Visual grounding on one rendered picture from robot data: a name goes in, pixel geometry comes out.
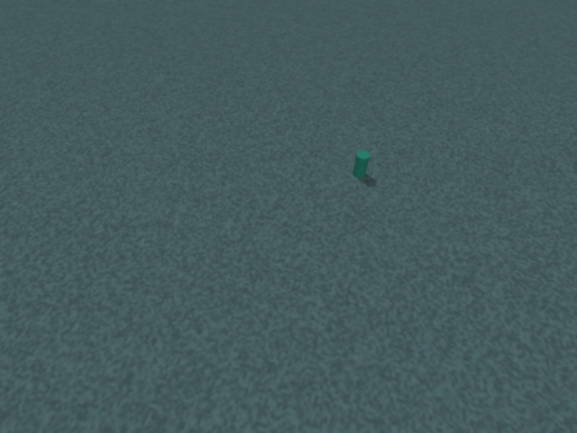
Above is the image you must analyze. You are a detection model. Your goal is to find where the can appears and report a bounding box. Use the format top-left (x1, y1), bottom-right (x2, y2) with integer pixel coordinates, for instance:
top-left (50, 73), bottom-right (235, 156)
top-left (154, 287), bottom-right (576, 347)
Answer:
top-left (353, 151), bottom-right (370, 179)

